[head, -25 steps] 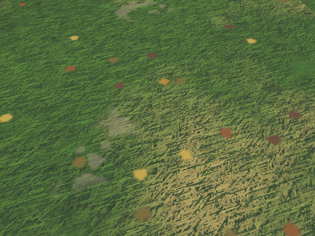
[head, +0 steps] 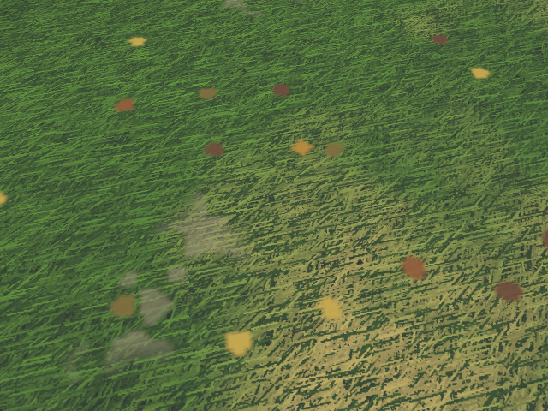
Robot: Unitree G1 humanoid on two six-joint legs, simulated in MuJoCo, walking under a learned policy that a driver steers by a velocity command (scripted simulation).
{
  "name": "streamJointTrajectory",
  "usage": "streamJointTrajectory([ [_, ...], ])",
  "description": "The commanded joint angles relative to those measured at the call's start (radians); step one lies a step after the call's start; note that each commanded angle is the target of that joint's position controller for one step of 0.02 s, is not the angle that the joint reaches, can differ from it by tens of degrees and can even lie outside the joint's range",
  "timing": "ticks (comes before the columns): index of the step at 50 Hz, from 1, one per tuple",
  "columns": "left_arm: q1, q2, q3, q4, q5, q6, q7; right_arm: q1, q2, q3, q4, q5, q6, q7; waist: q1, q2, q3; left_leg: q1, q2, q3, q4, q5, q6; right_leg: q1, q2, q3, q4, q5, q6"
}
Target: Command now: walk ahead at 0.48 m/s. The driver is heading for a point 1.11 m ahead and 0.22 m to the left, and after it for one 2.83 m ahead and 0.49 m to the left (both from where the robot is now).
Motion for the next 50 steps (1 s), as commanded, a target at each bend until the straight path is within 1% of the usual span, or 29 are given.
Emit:
streamJointTrajectory([
  [1,-0.001,0.169,0.03,-0.023,0.005,-0.008,0.011,0.054,-0.092,-0.026,-0.037,0.001,-0.019,-0.016,-0.092,-0.104,0.012,0.171,-0.067,0.027,-0.038,-0.058,0.055,-0.067,-0.284,0.059,0.157,1.02,-0.09],
  [2,-0.011,0.178,0.034,-0.024,0.008,-0.002,0.011,0.182,-0.114,-0.039,0.004,0.001,-0.026,-0.024,-0.143,-0.1,-0.056,0.297,-0.095,0.03,-0.067,-0.082,0.075,-0.062,-0.273,0.047,0.314,1.088,-0.078],
  [3,-0.023,0.179,0.034,-0.028,0.004,0.003,0.01,0.349,-0.139,-0.055,0.057,-0.008,-0.035,-0.034,-0.212,-0.077,-0.139,0.51,-0.075,0.006,-0.124,-0.057,0.1,-0.154,-0.24,0.023,0.526,0.981,-0.062],
  [4,0.003,0.136,0.023,-0.054,-0.001,0.004,0.004,0.509,-0.226,-0.078,0.085,-0.033,-0.039,-0.044,-0.243,0.03,-0.261,0.747,0.162,-0.261,-0.14,-0.205,0.148,-0.354,-0.178,-0.015,0.843,0.59,-0.051],
  [5,0.126,0.042,0.014,-0.055,-0.032,0.007,-0.011,0.496,-0.277,-0.089,0.082,-0.033,-0.032,-0.035,-0.16,0.231,-0.347,0.935,0.398,-0.788,-0.3,-0.293,0.301,-0.699,0.024,0.017,1.192,-0.207,-0.019],
  [6,0.013,0.14,0.037,-0.066,-0.009,0.012,-0.008,0.383,-0.228,-0.082,0.068,0.004,-0.025,-0.027,-0.141,0.056,-0.235,0.818,0.336,-0.764,-0.366,-0.42,0.26,-0.787,-0.047,0.127,1.233,-0.121,-0.042],
  [7,-0.081,0.148,0.042,-0.1,-0.005,0.006,-0.013,0.279,-0.164,-0.063,0.048,0.013,-0.029,-0.025,-0.111,0.023,-0.099,0.659,0.309,-0.596,-0.392,-0.391,0.226,-0.802,-0.094,0.115,1.183,-0.011,-0.046],
  [8,-0.115,0.13,0.04,-0.106,-0.003,0.003,-0.015,0.243,-0.114,-0.049,0.049,0.008,-0.038,-0.021,-0.086,-0.021,-0.041,0.546,0.267,-0.494,-0.424,-0.262,0.2,-0.762,-0.126,0.109,1.128,0.044,-0.045],
  [10,-0.089,0.092,0.037,-0.097,0.019,0.026,-0.024,0.254,-0.06,-0.029,0.078,0.008,-0.053,-0.029,-0.032,0.002,-0.02,0.421,0.197,-0.341,-0.449,-0.098,0.154,-0.66,-0.161,0.105,1.042,0.068,-0.024],
  [12,-0.095,0.073,0.036,-0.103,0.023,0.045,-0.031,0.314,-0.072,-0.027,0.104,0.008,-0.069,-0.033,-0.02,0.009,-0.016,0.4,0.178,-0.28,-0.461,0.008,0.154,-0.654,-0.165,0.083,0.994,0.073,-0.004],
  [15,-0.222,0.085,0.037,-0.153,0.024,0.061,-0.038,0.37,-0.108,-0.031,0.12,0.009,-0.075,-0.034,-0.031,0.015,0.027,0.411,0.159,-0.222,-0.506,0.02,0.154,-0.76,-0.191,0.051,0.886,0.163,0.027],
  [17,-0.318,0.092,0.036,-0.189,0.018,0.062,-0.041,0.407,-0.103,-0.026,0.126,0.01,-0.072,-0.033,-0.053,0.017,0.048,0.443,0.142,-0.193,-0.517,0.067,0.144,-0.814,-0.197,0.031,0.78,0.236,0.043],
  [20,-0.429,0.077,0.025,-0.227,0.007,0.056,-0.045,0.456,-0.098,-0.021,0.136,0.011,-0.071,-0.034,-0.084,0.028,0.052,0.485,0.119,-0.144,-0.505,0.173,0.12,-0.793,-0.174,-0.005,0.604,0.325,0.05],
  [25,-0.546,0.086,0.022,-0.275,0.004,0.048,-0.041,0.537,-0.105,-0.019,0.168,0.001,-0.066,-0.045,-0.122,0.045,0.06,0.653,0.159,-0.131,-0.453,0.313,0.124,-0.801,-0.136,-0.033,0.458,0.318,0.018],
  [28,-0.503,0.107,0.032,-0.278,0.004,0.035,-0.036,0.508,-0.125,-0.025,0.171,-0.007,-0.061,-0.055,-0.079,0.056,0.038,0.714,0.184,-0.112,-0.345,0.562,0.108,-0.701,-0.093,-0.046,0.395,0.206,-0.029],
  [29,-0.421,0.122,0.041,-0.254,0.005,0.029,-0.029,0.493,-0.136,-0.028,0.17,-0.008,-0.06,-0.056,-0.042,0.065,-0.004,0.715,0.181,-0.102,-0.25,0.696,0.095,-0.595,-0.06,-0.057,0.377,0.168,-0.049],
  [30,-0.266,0.14,0.054,-0.203,0.009,0.021,-0.021,0.474,-0.14,-0.029,0.168,-0.004,-0.056,-0.054,0.026,0.046,-0.081,0.684,0.153,-0.075,-0.079,0.731,0.077,-0.418,-0.03,-0.072,0.313,0.197,-0.073],
  [31,-0.086,0.191,0.074,-0.153,0.03,0.011,-0.01,0.462,-0.125,-0.023,0.15,0.005,-0.057,-0.051,0.092,0.014,-0.185,0.513,0.117,-0.053,0.153,0.529,0.059,-0.152,-0.126,0.03,0.305,0.192,-0.114],
  [32,0.044,0.306,0.105,-0.14,0.052,0.011,-0.003,0.554,-0.031,-0.003,0.116,0.05,-0.057,-0.037,0.079,-0.199,-0.35,0.156,-0.034,0.016,0.561,0.0,0.005,0.171,-0.442,0.497,0.258,0.068,-0.244],
  [33,-0.008,0.283,0.102,-0.14,0.02,0.028,-0.015,0.536,-0.096,-0.026,0.127,0.031,-0.056,-0.037,0.059,-0.158,-0.366,0.021,-0.105,-0.117,0.722,-0.445,0.017,0.153,-0.494,0.737,0.131,0.072,-0.274],
  [34,-0.135,0.24,0.09,-0.158,0.0,0.03,-0.018,0.449,-0.111,-0.035,0.103,0.02,-0.052,-0.039,0.008,-0.093,-0.192,-0.047,-0.033,-0.158,0.736,-0.36,0.027,0.003,-0.457,0.556,0.117,0.023,-0.235],
  [35,-0.211,0.168,0.071,-0.173,0.0,0.023,-0.022,0.398,-0.093,-0.03,0.092,0.017,-0.056,-0.035,-0.013,-0.044,-0.092,-0.032,0.006,-0.157,0.679,-0.282,0.028,-0.144,-0.419,0.433,0.07,0.072,-0.198],
  [36,-0.239,0.127,0.06,-0.17,0.002,0.014,-0.02,0.385,-0.073,-0.032,0.095,0.012,-0.049,-0.033,-0.043,-0.042,-0.037,0.007,0.033,-0.154,0.618,-0.241,0.027,-0.241,-0.373,0.332,0.036,0.119,-0.151],
  [37,-0.241,0.096,0.049,-0.155,-0.001,0.007,-0.014,0.4,-0.06,-0.031,0.098,-0.004,-0.034,-0.028,-0.071,-0.065,-0.013,0.056,0.05,-0.155,0.572,-0.219,0.018,-0.314,-0.335,0.25,0.012,0.17,-0.115],
  [38,-0.223,0.086,0.044,-0.145,0.001,-0.001,-0.011,0.422,-0.042,-0.03,0.107,-0.011,-0.019,-0.021,-0.084,-0.078,-0.014,0.089,0.051,-0.152,0.556,-0.205,0.011,-0.342,-0.319,0.198,0.0,0.205,-0.099],
  [40,-0.17,0.112,0.048,-0.125,-0.001,-0.019,-0.008,0.397,-0.035,-0.033,0.093,-0.013,0.001,-0.011,-0.094,-0.077,-0.004,0.06,0.054,-0.141,0.54,-0.167,0.001,-0.346,-0.31,0.13,-0.018,0.292,-0.095],
  [42,-0.141,0.131,0.051,-0.119,0.0,-0.026,-0.006,0.319,-0.039,-0.033,0.061,-0.01,0.012,-0.005,-0.089,-0.074,0.018,-0.016,0.066,-0.132,0.498,-0.095,-0.008,-0.328,-0.301,0.068,-0.037,0.332,-0.086],
  [47,-0.088,0.124,0.042,-0.112,-0.001,-0.028,0.001,0.126,-0.03,-0.021,-0.016,-0.001,0.006,0.007,-0.054,-0.075,0.05,-0.065,0.052,-0.066,0.235,0.072,-0.019,-0.269,-0.267,-0.066,-0.034,0.487,-0.055],
  [50,-0.027,0.139,0.043,-0.095,-0.002,-0.024,0.013,0.028,-0.021,-0.009,-0.059,-0.004,0.004,0.012,-0.024,-0.077,0.059,-0.049,0.032,0.002,0.094,0.09,-0.001,-0.182,-0.292,-0.111,-0.018,0.585,-0.05],
])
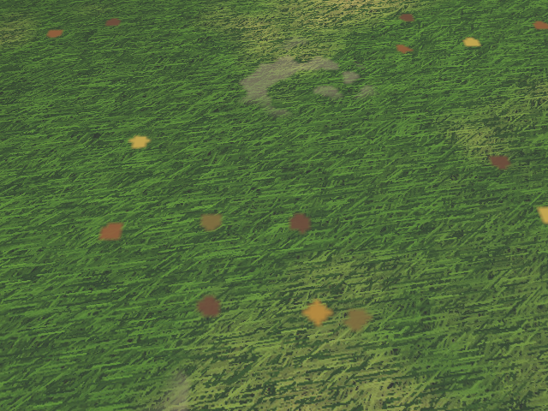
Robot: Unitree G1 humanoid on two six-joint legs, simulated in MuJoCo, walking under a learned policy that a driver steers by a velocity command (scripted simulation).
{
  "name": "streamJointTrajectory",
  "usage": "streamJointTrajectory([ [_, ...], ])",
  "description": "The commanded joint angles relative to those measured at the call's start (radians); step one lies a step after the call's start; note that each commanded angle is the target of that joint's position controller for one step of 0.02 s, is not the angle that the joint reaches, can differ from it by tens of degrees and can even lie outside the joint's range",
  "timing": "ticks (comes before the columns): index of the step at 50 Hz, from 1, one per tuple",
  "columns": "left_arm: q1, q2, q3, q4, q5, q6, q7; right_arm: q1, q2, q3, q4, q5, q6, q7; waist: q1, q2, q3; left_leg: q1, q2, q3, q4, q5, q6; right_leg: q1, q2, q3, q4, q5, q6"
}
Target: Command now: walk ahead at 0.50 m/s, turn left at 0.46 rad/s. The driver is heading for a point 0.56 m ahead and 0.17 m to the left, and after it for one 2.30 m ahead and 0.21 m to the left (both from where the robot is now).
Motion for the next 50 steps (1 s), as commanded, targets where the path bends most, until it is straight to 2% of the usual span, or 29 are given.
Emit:
streamJointTrajectory([
  [1,0.057,0.127,0.019,-0.025,0.0,-0.007,0.015,-0.133,-0.016,0.01,-0.099,-0.002,-0.013,0.007,0.018,-0.093,0.069,0.015,-0.03,0.079,-0.117,0.017,0.02,-0.02,-0.289,0.047,-0.053,0.554,-0.048],
  [4,0.058,0.153,0.024,-0.021,0.005,0.006,0.027,-0.113,-0.036,0.001,-0.109,-0.006,-0.014,0.004,-0.011,-0.116,0.038,0.087,-0.088,0.124,-0.167,-0.098,0.072,0.078,-0.315,0.0,0.073,0.879,-0.038],
  [6,0.034,0.182,0.034,-0.03,0.012,0.021,0.033,-0.002,-0.066,-0.015,-0.083,-0.009,-0.013,-0.002,-0.066,-0.146,-0.031,0.212,-0.152,0.149,-0.175,-0.206,0.122,0.105,-0.326,-0.024,0.27,1.101,-0.039],
  [7,0.025,0.196,0.039,-0.04,0.012,0.03,0.03,0.096,-0.091,-0.029,-0.056,-0.012,-0.017,-0.004,-0.104,-0.146,-0.088,0.327,-0.18,0.142,-0.213,-0.232,0.149,0.077,-0.328,-0.026,0.435,1.077,-0.04],
  [8,0.001,0.204,0.041,-0.06,0.007,0.035,0.023,0.236,-0.134,-0.051,-0.016,-0.023,-0.024,-0.012,-0.177,-0.101,-0.157,0.539,-0.163,0.074,-0.304,-0.212,0.191,-0.056,-0.311,-0.038,0.679,0.897,-0.017],
  [9,0.011,0.134,0.027,-0.111,-0.007,0.031,0.01,0.306,-0.241,-0.083,-0.014,-0.031,-0.024,-0.026,-0.175,0.06,-0.258,0.81,0.102,-0.292,-0.328,-0.267,0.288,-0.372,-0.219,-0.043,1.035,0.298,0.023],
  [10,-0.028,0.128,0.03,-0.181,-0.013,0.022,-0.008,0.273,-0.294,-0.092,-0.033,-0.008,-0.011,-0.024,-0.126,0.16,-0.312,0.956,0.272,-0.799,-0.488,-0.211,0.419,-0.697,-0.007,0.134,1.288,-0.292,0.058],
  [11,-0.147,0.158,0.033,-0.204,-0.001,0.011,-0.013,0.243,-0.265,-0.085,-0.027,0.009,-0.002,-0.031,-0.131,0.009,-0.184,0.881,0.237,-0.648,-0.517,-0.209,0.371,-0.815,-0.094,0.256,1.267,-0.183,0.044],
  [12,-0.163,0.152,0.029,-0.216,-0.01,-0.003,-0.017,0.19,-0.215,-0.072,-0.029,0.015,-0.004,-0.036,-0.097,-0.029,-0.089,0.75,0.21,-0.532,-0.537,-0.144,0.326,-0.801,-0.133,0.251,1.18,-0.09,0.042],
  [13,-0.143,0.149,0.03,-0.201,-0.006,-0.003,-0.014,0.143,-0.172,-0.061,-0.035,0.014,-0.01,-0.038,-0.046,-0.091,-0.032,0.636,0.156,-0.441,-0.554,-0.032,0.276,-0.738,-0.163,0.249,1.085,-0.054,0.047],
  [14,-0.129,0.145,0.031,-0.201,0.014,0.014,-0.012,0.117,-0.149,-0.052,-0.04,0.023,-0.018,-0.044,-0.013,-0.09,-0.017,0.56,0.107,-0.368,-0.561,0.061,0.25,-0.676,-0.178,0.25,1.027,-0.048,0.064],
  [16,-0.108,0.128,0.028,-0.206,0.034,0.053,-0.02,0.124,-0.145,-0.045,-0.043,0.03,-0.04,-0.044,0.011,-0.056,-0.039,0.506,0.056,-0.301,-0.564,0.173,0.238,-0.61,-0.184,0.242,0.958,-0.044,0.094],
  [19,-0.194,0.122,0.024,-0.25,0.032,0.077,-0.028,0.184,-0.189,-0.054,-0.039,0.028,-0.051,-0.042,-0.004,-0.024,-0.026,0.484,0.018,-0.272,-0.58,0.21,0.221,-0.656,-0.183,0.215,0.845,0.039,0.126],
  [24,-0.393,0.135,0.018,-0.33,0.025,0.08,-0.034,0.293,-0.193,-0.054,-0.04,0.024,-0.042,-0.041,-0.082,0.017,-0.007,0.587,0.004,-0.31,-0.566,0.205,0.176,-0.756,-0.156,0.215,0.631,0.197,0.133],
  [29,-0.528,0.143,0.002,-0.398,0.014,0.063,-0.042,0.352,-0.207,-0.056,-0.049,0.011,-0.036,-0.052,-0.126,0.033,0.002,0.696,0.026,-0.363,-0.502,0.282,0.172,-0.75,-0.104,0.218,0.456,0.223,0.107],
  [31,-0.502,0.164,0.004,-0.408,0.009,0.053,-0.04,0.328,-0.224,-0.06,-0.063,0.008,-0.037,-0.06,-0.098,0.046,-0.002,0.695,0.041,-0.391,-0.465,0.32,0.146,-0.655,-0.088,0.234,0.378,0.198,0.084],
  [32,-0.433,0.179,0.008,-0.393,0.009,0.047,-0.034,0.29,-0.235,-0.062,-0.073,0.007,-0.037,-0.062,-0.06,0.05,-0.008,0.659,0.025,-0.377,-0.411,0.418,0.115,-0.544,-0.065,0.232,0.331,0.166,0.067],
  [33,-0.327,0.206,0.019,-0.36,0.009,0.038,-0.022,0.265,-0.246,-0.065,-0.082,0.007,-0.04,-0.06,-0.019,0.046,-0.055,0.633,-0.007,-0.365,-0.304,0.563,0.083,-0.396,-0.026,0.22,0.304,0.146,0.048],
  [34,-0.181,0.223,0.026,-0.319,0.015,0.022,-0.011,0.245,-0.245,-0.064,-0.082,0.019,-0.049,-0.053,0.054,0.014,-0.129,0.607,-0.055,-0.311,-0.134,0.598,0.053,-0.219,-0.04,0.202,0.227,0.274,0.023],
  [35,-0.039,0.272,0.036,-0.303,0.037,0.006,0.002,0.26,-0.183,-0.047,-0.106,0.034,-0.06,-0.048,0.094,-0.043,-0.255,0.47,-0.109,-0.276,0.107,0.322,0.026,0.026,-0.22,0.347,0.253,0.399,-0.021],
  [36,-0.025,0.367,0.057,-0.308,0.051,0.015,-0.001,0.443,-0.075,-0.027,-0.11,0.081,-0.054,-0.057,0.015,-0.32,-0.423,0.203,-0.292,-0.162,0.456,-0.565,-0.02,0.289,-0.552,0.775,0.271,0.848,-0.209],
  [37,-0.044,0.304,0.053,-0.307,0.008,0.032,-0.012,0.476,-0.168,-0.037,-0.068,0.028,-0.043,-0.067,-0.002,-0.201,-0.431,0.182,-0.24,-0.198,0.552,-0.552,-0.009,0.194,-0.519,0.876,0.24,0.868,-0.243],
  [38,-0.122,0.208,0.027,-0.307,-0.004,0.032,-0.017,0.405,-0.161,-0.037,-0.056,0.015,-0.037,-0.064,-0.019,-0.123,-0.276,0.17,-0.21,-0.209,0.544,-0.479,-0.022,0.058,-0.46,0.717,0.217,0.872,-0.225],
  [39,-0.17,0.142,0.007,-0.302,-0.005,0.03,-0.021,0.321,-0.148,-0.029,-0.072,0.005,-0.036,-0.06,-0.017,-0.072,-0.179,0.144,-0.179,-0.194,0.479,-0.45,-0.032,-0.029,-0.393,0.59,0.2,0.89,-0.19],
  [40,-0.178,0.126,-0.001,-0.289,-0.008,0.027,-0.019,0.268,-0.143,-0.027,-0.088,-0.002,-0.028,-0.052,-0.019,-0.101,-0.14,0.139,-0.15,-0.182,0.419,-0.435,-0.038,-0.071,-0.341,0.517,0.176,0.897,-0.161],
  [42,-0.18,0.143,-0.004,-0.258,-0.016,0.028,-0.019,0.271,-0.127,-0.019,-0.092,-0.018,-0.002,-0.036,-0.058,-0.15,-0.128,0.233,-0.126,-0.122,0.314,-0.398,-0.059,-0.175,-0.275,0.438,0.138,0.933,-0.14],
  [44,-0.177,0.184,0.005,-0.247,-0.009,0.027,-0.023,0.262,-0.108,-0.008,-0.097,-0.013,0.011,-0.036,-0.077,-0.15,-0.146,0.278,-0.127,-0.08,0.22,-0.384,-0.078,-0.213,-0.248,0.409,0.137,1.002,-0.15],
  [46,-0.163,0.224,0.02,-0.241,-0.003,0.038,-0.025,0.215,-0.104,0.001,-0.113,-0.006,0.02,-0.045,-0.07,-0.159,-0.152,0.279,-0.126,-0.062,0.131,-0.38,-0.09,-0.232,-0.244,0.414,0.135,0.96,-0.162],
  [50,-0.146,0.245,0.04,-0.25,-0.002,0.081,-0.024,0.113,-0.121,0.008,-0.142,0.005,0.038,-0.058,-0.042,-0.172,-0.148,0.329,-0.123,-0.055,0.031,-0.333,-0.085,-0.322,-0.223,0.471,0.106,0.527,-0.145],
])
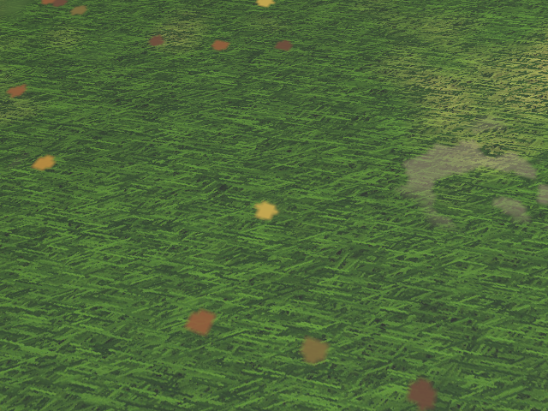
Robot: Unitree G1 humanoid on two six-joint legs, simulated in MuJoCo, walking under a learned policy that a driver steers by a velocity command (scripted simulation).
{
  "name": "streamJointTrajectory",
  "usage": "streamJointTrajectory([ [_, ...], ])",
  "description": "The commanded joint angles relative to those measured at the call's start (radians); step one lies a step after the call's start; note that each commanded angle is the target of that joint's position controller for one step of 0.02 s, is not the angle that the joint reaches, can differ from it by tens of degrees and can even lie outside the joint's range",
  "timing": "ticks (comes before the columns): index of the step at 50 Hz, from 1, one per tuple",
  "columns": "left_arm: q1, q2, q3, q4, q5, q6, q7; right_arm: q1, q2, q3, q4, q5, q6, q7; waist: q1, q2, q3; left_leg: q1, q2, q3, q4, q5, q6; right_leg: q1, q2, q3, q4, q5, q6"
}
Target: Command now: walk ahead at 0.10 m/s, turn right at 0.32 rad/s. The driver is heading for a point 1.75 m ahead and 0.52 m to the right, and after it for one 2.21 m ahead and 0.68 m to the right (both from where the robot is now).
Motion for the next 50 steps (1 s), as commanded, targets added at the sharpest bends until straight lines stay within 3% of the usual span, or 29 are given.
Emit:
streamJointTrajectory([
  [1,-0.042,0.183,0.055,-0.082,0.002,0.02,0.004,0.098,-0.082,-0.015,-0.025,0.006,0.017,-0.012,-0.054,-0.162,-0.162,0.153,-0.02,0.039,-0.046,0.014,0.0,-0.013,-0.217,0.24,-0.082,0.229,-0.155],
  [4,-0.044,0.189,0.069,-0.093,0.006,0.053,0.004,0.071,-0.078,-0.01,-0.044,0.012,0.015,-0.026,-0.044,-0.168,-0.109,0.185,-0.035,0.041,-0.164,-0.008,0.013,-0.056,-0.212,0.334,-0.078,-0.003,-0.143],
  [6,-0.071,0.181,0.071,-0.104,-0.002,0.066,0.009,0.134,-0.067,-0.007,-0.035,0.013,-0.003,-0.039,-0.083,-0.15,-0.091,0.301,-0.036,0.035,-0.39,0.071,0.033,-0.103,-0.181,0.368,-0.02,-0.023,-0.093],
  [7,-0.06,0.146,0.063,-0.115,-0.009,0.065,0.011,0.155,-0.114,-0.017,-0.038,0.003,-0.016,-0.049,-0.081,-0.075,-0.096,0.358,0.066,-0.066,-0.517,0.049,0.057,-0.147,-0.135,0.344,0.055,-0.11,-0.041],
  [8,-0.024,0.057,0.043,-0.14,-0.023,0.061,0.009,0.135,-0.206,-0.033,-0.057,-0.012,-0.018,-0.057,-0.043,0.151,-0.12,0.425,0.318,-0.321,-0.627,0.064,0.136,-0.252,-0.003,0.175,0.267,-0.349,0.021],
  [9,-0.017,0.117,0.059,-0.138,-0.002,0.063,0.019,0.084,-0.238,-0.048,-0.066,-0.01,-0.01,-0.051,-0.038,0.199,-0.088,0.283,0.437,-0.418,-0.648,0.223,0.247,-0.271,0.067,0.014,0.492,-0.494,0.041],
  [10,-0.006,0.165,0.074,-0.124,0.012,0.069,0.02,0.074,-0.174,-0.034,-0.077,-0.003,-0.01,-0.046,-0.019,0.094,-0.082,0.246,0.406,-0.359,-0.627,0.31,0.279,-0.231,0.009,0.041,0.625,-0.465,0.046],
  [11,0.009,0.161,0.08,-0.105,0.012,0.077,0.017,0.024,-0.119,-0.02,-0.084,0.004,-0.012,-0.043,0.011,0.051,-0.062,0.222,0.342,-0.253,-0.609,0.358,0.258,-0.215,-0.005,0.037,0.687,-0.408,0.053],
  [12,0.026,0.155,0.082,-0.095,0.013,0.087,0.014,-0.011,-0.101,-0.014,-0.098,0.003,-0.012,-0.042,0.026,0.06,-0.061,0.232,0.287,-0.163,-0.596,0.402,0.229,-0.215,-0.012,0.022,0.733,-0.363,0.065],
  [14,0.023,0.143,0.079,-0.097,0.011,0.101,-0.001,0.002,-0.103,-0.015,-0.103,0.0,-0.014,-0.045,0.012,0.108,-0.077,0.297,0.241,-0.061,-0.56,0.539,0.218,-0.244,-0.017,-0.004,0.767,-0.323,0.09],
  [18,-0.074,0.121,0.065,-0.146,0.0,0.114,-0.022,0.1,-0.136,-0.033,-0.08,-0.001,-0.011,-0.041,-0.05,0.119,-0.109,0.42,0.276,-0.024,-0.523,0.585,0.236,-0.256,-0.037,-0.025,0.633,-0.331,0.117],
  [24,-0.127,0.118,0.051,-0.201,-0.014,0.116,-0.033,0.103,-0.194,-0.06,-0.078,-0.01,-0.004,-0.012,-0.075,0.171,-0.13,0.375,0.312,0.037,-0.466,0.565,0.219,-0.065,-0.038,-0.108,0.358,-0.371,0.072],
  [26,-0.106,0.115,0.05,-0.206,-0.016,0.108,-0.033,0.093,-0.21,-0.068,-0.077,-0.002,0.002,-0.007,-0.054,0.164,-0.135,0.355,0.315,0.059,-0.415,0.543,0.192,0.006,-0.031,-0.128,0.226,-0.31,0.049],
  [27,-0.074,0.11,0.049,-0.198,-0.01,0.1,-0.029,0.081,-0.213,-0.071,-0.076,0.006,0.006,-0.006,-0.025,0.138,-0.137,0.309,0.3,0.095,-0.358,0.483,0.151,0.087,-0.02,-0.135,0.089,-0.202,0.033],
  [28,-0.056,0.136,0.053,-0.191,0.003,0.087,-0.018,0.117,-0.198,-0.07,-0.063,0.006,0.009,-0.004,-0.018,0.055,-0.134,0.212,0.269,0.133,-0.269,0.355,0.087,0.19,-0.04,-0.053,-0.049,-0.101,0.018],
  [29,-0.039,0.235,0.07,-0.201,0.016,0.072,-0.006,0.158,-0.118,-0.052,-0.084,-0.007,0.017,0.004,-0.037,-0.223,-0.132,-0.015,0.16,0.223,-0.019,-0.049,0.009,0.313,-0.302,0.285,-0.134,0.046,-0.03],
  [30,-0.003,0.34,0.096,-0.205,0.007,0.068,-0.006,0.068,-0.089,-0.035,-0.141,-0.002,0.034,-0.015,0.01,-0.31,-0.086,-0.124,0.031,0.147,0.098,-0.28,-0.01,0.201,-0.48,0.445,-0.095,0.386,-0.192],
  [31,0.022,0.276,0.085,-0.191,0.001,0.066,-0.002,0.034,-0.126,-0.041,-0.134,0.002,0.046,-0.02,0.026,-0.183,-0.084,-0.103,0.065,0.066,0.187,-0.247,-0.009,0.191,-0.44,0.375,-0.082,0.428,-0.232],
  [32,-0.044,0.211,0.061,-0.192,-0.001,0.066,0.004,0.051,-0.123,-0.044,-0.113,0.017,0.048,-0.013,-0.017,-0.153,-0.051,-0.088,0.072,0.043,0.201,-0.165,-0.003,0.165,-0.367,0.281,-0.083,0.392,-0.208],
  [33,-0.119,0.176,0.049,-0.201,0.002,0.068,0.009,0.081,-0.132,-0.047,-0.088,0.023,0.042,-0.007,-0.054,-0.148,-0.04,-0.071,0.077,0.037,0.172,-0.089,0.0,0.161,-0.297,0.211,-0.089,0.353,-0.16],
  [35,-0.141,0.149,0.036,-0.204,-0.007,0.062,0.021,0.132,-0.153,-0.055,-0.054,0.001,0.04,0.003,-0.063,-0.164,-0.09,-0.034,0.057,0.057,0.191,-0.017,-0.005,0.213,-0.246,0.148,-0.072,0.478,-0.139],
  [38,-0.112,0.14,0.027,-0.184,-0.008,0.05,0.023,0.134,-0.121,-0.046,-0.041,0.011,0.049,0.009,-0.054,-0.122,-0.114,0.002,0.051,0.052,0.128,0.008,-0.015,0.245,-0.249,0.136,-0.076,0.446,-0.137],
  [42,-0.086,0.141,0.019,-0.152,0.003,0.049,0.026,0.099,-0.1,-0.034,-0.034,0.009,0.058,0.001,-0.024,-0.15,-0.074,0.068,0.044,0.052,-0.057,-0.017,-0.007,0.217,-0.255,0.165,-0.089,0.284,-0.146],
  [43,-0.064,0.148,0.02,-0.139,0.005,0.049,0.026,0.099,-0.098,-0.031,-0.031,0.004,0.055,0.001,-0.013,-0.152,-0.087,0.093,0.037,0.063,-0.093,-0.031,-0.002,0.214,-0.255,0.186,-0.113,0.138,-0.155],
  [46,-0.013,0.181,0.033,-0.102,0.012,0.058,0.02,0.062,-0.116,-0.033,-0.038,-0.009,0.036,0.008,0.014,-0.164,-0.025,0.056,0.02,0.083,-0.134,-0.086,0.019,0.197,-0.275,0.312,-0.211,-0.381,-0.188],
  [50,-0.026,0.186,0.039,-0.082,0.008,0.044,0.014,0.086,-0.089,-0.024,-0.022,-0.002,-0.004,0.011,-0.022,-0.102,0.011,0.141,0.014,0.09,-0.274,-0.067,0.07,0.145,-0.286,0.348,-0.22,-0.43,-0.195],
])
